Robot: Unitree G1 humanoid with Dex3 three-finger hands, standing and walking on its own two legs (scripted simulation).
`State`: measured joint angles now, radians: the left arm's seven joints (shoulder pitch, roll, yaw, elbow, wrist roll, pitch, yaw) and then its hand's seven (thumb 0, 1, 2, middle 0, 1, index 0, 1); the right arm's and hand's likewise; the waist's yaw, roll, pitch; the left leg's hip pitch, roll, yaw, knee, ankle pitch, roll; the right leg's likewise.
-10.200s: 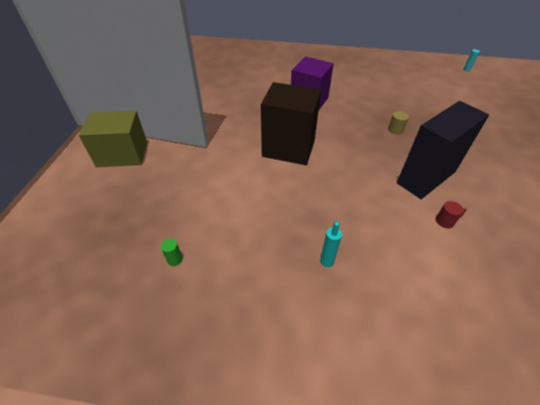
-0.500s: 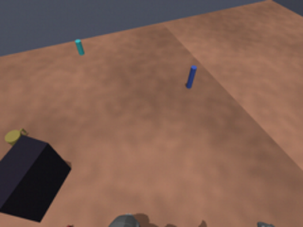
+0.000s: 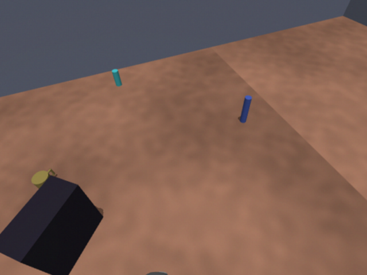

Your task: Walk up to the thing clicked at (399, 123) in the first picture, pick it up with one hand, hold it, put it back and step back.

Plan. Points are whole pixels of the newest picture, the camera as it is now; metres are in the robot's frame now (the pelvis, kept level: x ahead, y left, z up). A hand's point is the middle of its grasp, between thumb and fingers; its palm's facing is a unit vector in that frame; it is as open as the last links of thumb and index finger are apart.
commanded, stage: walk up
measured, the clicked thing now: (46, 179) +0.74 +0.92 -0.71
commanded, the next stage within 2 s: stand in 1.20 s
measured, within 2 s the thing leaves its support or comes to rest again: neither
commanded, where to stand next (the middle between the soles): +0.12 -0.01 m, yaw +0 degrees
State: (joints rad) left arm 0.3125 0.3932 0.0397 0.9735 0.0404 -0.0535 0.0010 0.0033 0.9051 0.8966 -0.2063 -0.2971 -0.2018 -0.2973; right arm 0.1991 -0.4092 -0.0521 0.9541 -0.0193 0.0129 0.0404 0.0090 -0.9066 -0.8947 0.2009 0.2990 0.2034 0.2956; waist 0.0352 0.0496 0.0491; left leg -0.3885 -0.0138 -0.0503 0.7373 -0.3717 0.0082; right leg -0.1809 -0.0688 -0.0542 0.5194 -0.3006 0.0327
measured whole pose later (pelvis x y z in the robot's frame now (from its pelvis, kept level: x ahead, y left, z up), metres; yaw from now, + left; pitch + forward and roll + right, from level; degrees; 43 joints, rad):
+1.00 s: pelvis +0.05 +0.01 +0.01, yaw +2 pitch -2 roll +0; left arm 0.06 0.36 0.01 1.15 0.00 0.00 -0.02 0.00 0.91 0.90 -0.20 -0.30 -0.20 -0.30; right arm 0.06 -0.36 0.00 1.15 0.00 -0.03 0.00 0.01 -0.91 -0.89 0.20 0.30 0.20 0.30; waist 0.00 -0.01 0.05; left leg -0.14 0.01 -0.02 0.37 -0.19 -0.01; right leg -0.15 -0.04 -0.02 0.37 -0.18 0.03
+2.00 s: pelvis +0.06 -0.01 +0.02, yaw +1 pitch -2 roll +0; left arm 0.09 0.35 0.00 1.14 0.01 -0.01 -0.01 0.00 0.91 0.90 -0.21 -0.30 -0.20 -0.30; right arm 0.09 -0.35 -0.01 1.16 -0.01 -0.01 0.01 0.01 -0.91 -0.89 0.20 0.30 0.20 0.30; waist -0.01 0.00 0.04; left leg -0.11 0.03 -0.02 0.31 -0.18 -0.03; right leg -0.12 -0.02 -0.03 0.32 -0.17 0.01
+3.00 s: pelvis +0.07 -0.01 +0.02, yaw +1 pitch -1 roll +0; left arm 0.10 0.35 0.00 1.13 0.01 -0.01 -0.01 0.00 0.91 0.90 -0.21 -0.30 -0.20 -0.30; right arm 0.10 -0.35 0.00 1.13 -0.01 -0.01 0.01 0.01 -0.91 -0.89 0.20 0.30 0.20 0.30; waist 0.00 0.00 0.04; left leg -0.09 0.04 -0.02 0.31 -0.20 -0.04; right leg -0.10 -0.01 -0.03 0.32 -0.19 0.01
